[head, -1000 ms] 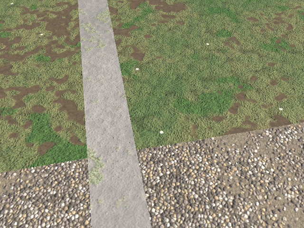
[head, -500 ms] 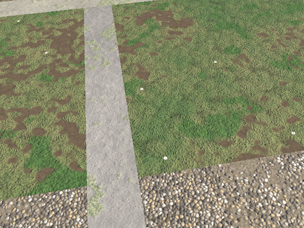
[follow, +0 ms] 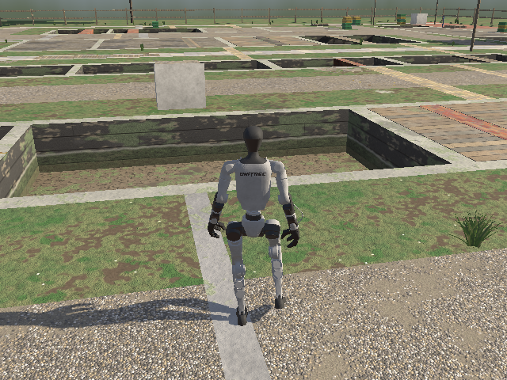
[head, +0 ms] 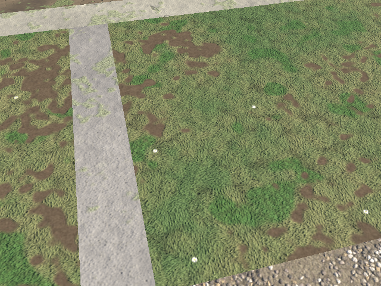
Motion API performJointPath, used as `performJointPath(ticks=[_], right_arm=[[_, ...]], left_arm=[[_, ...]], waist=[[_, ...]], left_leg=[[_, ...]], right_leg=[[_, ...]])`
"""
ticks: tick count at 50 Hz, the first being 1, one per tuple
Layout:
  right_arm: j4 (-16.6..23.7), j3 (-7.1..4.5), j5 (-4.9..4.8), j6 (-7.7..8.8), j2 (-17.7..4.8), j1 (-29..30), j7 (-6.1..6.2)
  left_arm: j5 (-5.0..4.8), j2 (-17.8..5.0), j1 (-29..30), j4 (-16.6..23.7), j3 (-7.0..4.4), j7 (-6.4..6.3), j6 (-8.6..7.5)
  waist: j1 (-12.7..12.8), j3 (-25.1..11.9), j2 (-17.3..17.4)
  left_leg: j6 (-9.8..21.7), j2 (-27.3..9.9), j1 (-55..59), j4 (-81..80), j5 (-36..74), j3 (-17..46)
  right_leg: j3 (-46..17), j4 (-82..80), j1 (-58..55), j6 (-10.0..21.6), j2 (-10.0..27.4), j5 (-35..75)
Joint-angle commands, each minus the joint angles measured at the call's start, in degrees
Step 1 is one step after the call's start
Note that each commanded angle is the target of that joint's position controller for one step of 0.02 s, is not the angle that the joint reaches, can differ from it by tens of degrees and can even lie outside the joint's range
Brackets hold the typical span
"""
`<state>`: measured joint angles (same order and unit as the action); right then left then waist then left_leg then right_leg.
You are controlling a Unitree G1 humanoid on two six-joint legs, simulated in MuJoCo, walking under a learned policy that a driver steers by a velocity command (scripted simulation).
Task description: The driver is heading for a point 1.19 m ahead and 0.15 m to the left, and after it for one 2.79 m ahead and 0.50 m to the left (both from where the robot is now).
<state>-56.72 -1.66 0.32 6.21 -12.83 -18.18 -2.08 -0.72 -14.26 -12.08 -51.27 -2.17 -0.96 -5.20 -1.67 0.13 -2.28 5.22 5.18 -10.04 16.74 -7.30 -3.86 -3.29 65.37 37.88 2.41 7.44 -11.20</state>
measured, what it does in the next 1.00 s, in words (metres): walks ahead: right foot, then left foot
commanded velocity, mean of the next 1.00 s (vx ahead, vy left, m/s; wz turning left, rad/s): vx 0.50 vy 0.00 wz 0.00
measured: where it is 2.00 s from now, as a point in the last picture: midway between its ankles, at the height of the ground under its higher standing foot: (202, 174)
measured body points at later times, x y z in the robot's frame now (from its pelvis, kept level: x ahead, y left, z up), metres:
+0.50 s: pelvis +0.28 -0.08 +0.00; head +0.29 -0.10 +0.45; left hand +0.33 +0.18 -0.12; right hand +0.37 -0.35 -0.14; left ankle +0.28 +0.08 -0.65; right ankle +0.30 -0.17 -0.74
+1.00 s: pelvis +0.55 -0.01 -0.01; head +0.58 +0.00 +0.44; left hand +0.58 +0.25 -0.15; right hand +0.67 -0.27 -0.13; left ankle +0.61 +0.07 -0.74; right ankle +0.44 -0.16 -0.65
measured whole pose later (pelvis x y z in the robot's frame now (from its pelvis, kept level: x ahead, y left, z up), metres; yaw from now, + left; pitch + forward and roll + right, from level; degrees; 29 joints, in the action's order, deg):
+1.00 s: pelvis +0.55 -0.01 -0.01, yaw +1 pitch +2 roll +0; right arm -51.6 -3.1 -0.2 5.9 -13.9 -9.5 -2.1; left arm -1.4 -14.4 -17.4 -55.7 -2.8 -0.2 -5.7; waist 0.2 1.5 -1.4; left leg 3.9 2.0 -20.5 27.1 -8.5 -3.8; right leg -1.8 68.0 22.3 3.0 2.2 -21.3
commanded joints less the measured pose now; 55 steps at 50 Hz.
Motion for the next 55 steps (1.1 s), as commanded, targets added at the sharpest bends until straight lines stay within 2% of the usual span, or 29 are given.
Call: performJointPath(ticks=[1, 5, 10, 12, 13, 14, 15, 16, 17, 18, 19, 20, 22, 23, 25, 28, 32, 38, 41, 42, 43, 44, 45, 46, 47, 48, 49, 51, 55], right_arm=[[3.0, -1.19, -0.06, 1.02, -7.6, 2.2, 1.16], [2.1, -1.47, -0.94, 0.25, -9.2, -2.4, 2.08], [0.3, -1.85, -1.53, -0.93, -9.8, -6.5, 2.25], [0.1, -2.21, -1.58, -1.52, -10.4, -6.0, 2.38], [0.3, -2.33, -1.56, -1.83, -10.9, -5.0, 2.41], [0.7, -2.12, -1.34, -2.15, -10.4, -3.8, 2.4], [1.6, -1.27, -0.62, -2.22, -8.3, -3.3, 2.36], [2.6, 0.57, -0.29, -1.19, -2.4, -8.7, 1.93], [2.1, 0.95, -0.97, 0.42, -2.1, -9.5, 1.65], [3.3, -0.71, -2.53, 1.36, -8.4, -4.6, 1.4], [4.7, -0.94, -2.85, 1.61, -9.4, -0.4, 1.51], [5.0, -1.14, -2.02, 1.35, -8.8, 1.9, 1.87], [4.6, -1.46, -1.33, -0.33, -6.6, 0.3, 2.15], [4.2, -1.39, -1.3, -1.0, -5.3, -0.7, 2.2], [4.9, -1.59, -1.05, -1.68, -5.1, 0.9, 2.4], [7.2, -1.82, -0.57, -1.7, -5.0, 7.6, 2.42], [9.4, -1.41, -0.88, -1.23, -3.8, 15.7, 1.8], [12.7, -1.04, -1.54, -0.4, -4.1, 23.7, 0.04], [12.3, -1.88, -1.54, 0.16, -6.2, 19.8, -0.53], [10.6, -2.84, -1.43, 0.22, -7.8, 14.1, -0.35], [7.4, -4.36, -1.36, 0.15, -10.7, 3.8, 0.05], [5.4, -5.53, -0.66, -0.11, -15.5, -6.8, 0.72], [4.5, -5.57, -0.31, -0.2, -17.2, -8.2, 0.19], [5.0, -4.17, -0.95, -0.03, -11.8, -6.0, 0.15], [6.1, -3.47, -1.14, 0.12, -9.4, -0.8, 0.36], [7.1, -2.96, -0.84, 0.2, -8.3, 4.1, 0.29], [7.3, -2.54, -0.32, 0.3, -6.7, 6.6, 0.08], [6.4, -2.09, 0.27, 0.53, -5.2, 6.6, -0.13], [4.4, -2.77, -0.04, 0.59, -8.3, 2.8, 1.1]], left_arm=[[0.71, -2.7, -2.0, 2.4, -0.82, -0.42, 0.19], [0.2, -1.7, 7.2, 4.8, -0.43, 0.33, -0.53], [-0.54, -2.4, 14.2, 7.6, -0.16, 2.09, -1.04], [-0.56, -3.6, 13.1, 8.0, -0.52, 2.69, -1.54], [-0.52, -4.6, 10.3, 7.5, -1.0, 2.79, -1.78], [-0.41, -6.4, 3.8, 5.6, -2.12, 2.67, -1.93], [-0.21, -10.1, -7.5, 2.5, -3.73, 2.24, -2.06], [0.81, -16.5, -16.2, 0.8, -5.33, 2.05, -1.7], [0.67, -13.8, -17.9, 0.3, -4.46, 2.31, -1.55], [0.41, -9.8, -13.6, 1.0, -3.14, 2.33, -1.74], [0.3, -7.7, -7.6, 2.5, -2.35, 2.3, -1.62], [0.56, -5.9, -3.3, 3.2, -1.74, 2.61, -1.56], [1.07, -3.6, -1.0, 2.8, -1.09, 3.1, -1.76], [1.03, -3.8, -1.9, 2.1, -1.19, 3.13, -1.9], [1.03, -5.5, -4.0, 0.7, -1.63, 2.7, -2.08], [0.93, -6.3, -7.0, -0.7, -1.82, 1.67, -1.53], [0.43, -7.1, -10.0, -2.0, -1.84, 0.86, -1.03], [-0.18, -7.8, -14.2, -4.9, -2.39, 0.31, 0.24], [-0.26, -9.0, -12.1, -4.8, -2.95, 0.05, 0.95], [-0.18, -9.1, -10.7, -4.5, -2.96, 0.04, 1.26], [0.18, -7.8, -10.0, -4.0, -2.41, 0.08, 1.48], [1.37, -5.9, -11.1, -2.5, -1.43, 0.09, 1.32], [0.57, 2.2, -18.5, -3.0, 0.65, 0.95, -0.15], [-0.92, -4.5, -14.1, -3.3, -0.75, 1.16, -1.51], [-1.94, -7.3, -8.4, -1.4, -1.52, 1.25, -2.27], [-1.62, -7.2, -5.5, -0.8, -1.62, 0.75, -2.34], [-0.67, -6.7, -4.2, -0.6, -2.1, 0.34, -1.91], [-0.41, -4.2, -6.8, -1.0, -2.16, 0.26, -0.39], [0.26, -3.7, -1.6, 0.9, -2.47, -0.09, 0.87]], waist=[[2.6, 3.2, 4.6], [-0.7, 3.1, 4.5], [-2.7, 4.8, 5.3], [-1.4, 4.0, 5.9], [0.5, 2.6, 6.5], [4.1, -1.1, 6.3], [8.5, -8.7, 4.1], [8.3, -17.9, -8.5], [8.3, -22.1, -13.9], [7.7, -14.9, -9.2], [6.0, -9.4, -5.4], [4.3, -5.6, -1.2], [1.2, -2.9, -2.5], [0.6, -2.4, -2.5], [0.2, -0.7, -1.5], [1.6, 1.0, -0.7], [3.9, 2.7, -1.1], [5.6, 5.7, -1.3], [2.4, 2.7, -2.8], [-0.9, -0.9, -3.2], [-5.2, -7.0, -2.0], [-7.6, -16.0, 6.7], [-3.0, -22.6, 21.3], [-4.7, -18.5, 14.3], [-3.7, -10.7, 11.1], [-1.6, -6.8, 5.2], [0.0, -3.8, 4.1], [2.5, -3.1, 6.3], [2.3, 0.5, 4.9]], left_leg=[[9.7, -15.9, -5.9, -11.9, 3.9, 11.9], [7.3, -15.2, -0.6, -11.1, 4.7, 9.3], [6.5, -18.6, 8.3, -7.1, 3.3, 10.0], [5.6, -20.0, 10.9, -4.1, 5.8, 10.9], [4.9, -19.8, 11.1, -0.9, 11.8, 10.5], [3.7, -17.5, 10.2, 6.9, 21.4, 8.4], [1.8, -13.9, 3.6, 21.2, 22.4, 5.3], [-2.7, -5.2, -19.8, 45.1, 4.2, 0.4], [-2.8, -1.6, -30.4, 56.0, -24.2, 8.2], [-1.4, -5.4, -35.4, 60.7, -21.5, 11.1], [-0.7, -8.8, -35.2, 59.3, -15.9, 9.2], [-0.9, -11.0, -32.7, 55.8, -11.4, 8.1], [-1.4, -13.3, -26.3, 50.5, -6.7, 8.1], [-1.8, -13.3, -25.3, 49.4, -5.7, 7.4], [-2.7, -13.5, -27.6, 46.1, -2.5, 7.1], [-3.9, -13.6, -32.7, 36.8, 4.9, 6.8], [-4.0, -11.8, -30.6, 23.5, 13.4, 4.9], [-2.2, -10.3, -31.9, 14.8, 9.4, 4.5], [0.0, -7.7, -22.9, 12.8, 3.5, 2.4], [1.1, -5.5, -14.1, 12.0, 3.2, 0.5], [2.9, -5.4, 0.3, 12.6, 4.5, 0.9], [6.8, -17.7, 18.5, 13.0, 4.6, 16.0], [15.6, -28.3, 34.1, 4.0, -6.7, 43.6], [12.9, -26.3, 30.9, 0.8, -11.5, 43.8], [10.2, -24.7, 22.8, 0.0, -8.2, 34.7], [8.9, -22.7, 13.9, -1.5, -1.7, 28.0], [8.2, -20.6, 7.0, -3.2, 2.8, 23.2], [8.0, -18.3, 1.5, -6.4, 5.4, 18.3], [8.9, -17.9, 0.3, -9.7, 10.1, 13.6]], right_leg=[[-0.1, -7.8, 1.5, -1.6, 2.4, 9.0], [2.0, -24.4, 0.1, -2.1, -0.1, 17.3], [2.5, -33.2, -0.1, -1.1, -1.8, 12.6], [2.9, -35.6, -3.1, 0.5, -2.7, 7.9], [4.0, -36.7, -7.7, 1.4, -4.0, 6.2], [5.7, -37.9, -16.5, 2.8, -6.0, 5.5], [2.4, -36.7, -32.4, 5.4, -3.2, 6.9], [-20.7, -38.3, -56.5, 13.6, 11.5, 1.4], [-39.1, -47.5, -61.4, 16.7, 16.2, -3.8], [-32.9, -48.1, -55.5, 13.6, 14.3, -5.0], [-24.1, -49.0, -47.0, 11.7, 12.4, -0.5], [-18.1, -51.1, -39.0, 10.8, 9.9, 4.1], [-11.0, -54.9, -30.7, 9.5, 6.1, 8.0], [-8.9, -56.0, -29.1, 9.9, 5.3, 10.5], [-6.0, -57.2, -28.6, 10.6, 5.0, 15.6], [-3.7, -58.1, -31.1, 10.3, 4.9, 18.3], [-0.6, -59.4, -32.3, 8.8, 3.5, 14.9], [-0.8, -55.9, -42.0, 8.3, 7.3, 15.3], [-0.2, -49.9, -43.9, 6.8, 7.8, 28.3], [1.3, -43.2, -42.8, 5.8, 6.2, 37.8], [3.6, -31.3, -37.5, 4.1, 2.9, 39.4], [6.3, -11.3, -23.9, 2.0, -1.6, 19.0], [1.4, 5.7, -2.8, -0.7, -11.8, -20.7], [-4.8, 11.9, 3.4, 0.5, -8.5, -21.2], [-3.2, 11.7, 6.1, 1.4, -5.6, -15.7], [-1.6, 8.9, 3.3, 1.3, -2.4, -9.9], [-1.1, 5.6, 0.6, 1.1, -0.7, -6.8], [-1.3, 2.0, -4.5, 0.9, 1.1, -4.0], [-0.2, -6.8, 1.1, -1.1, 2.0, 3.0]])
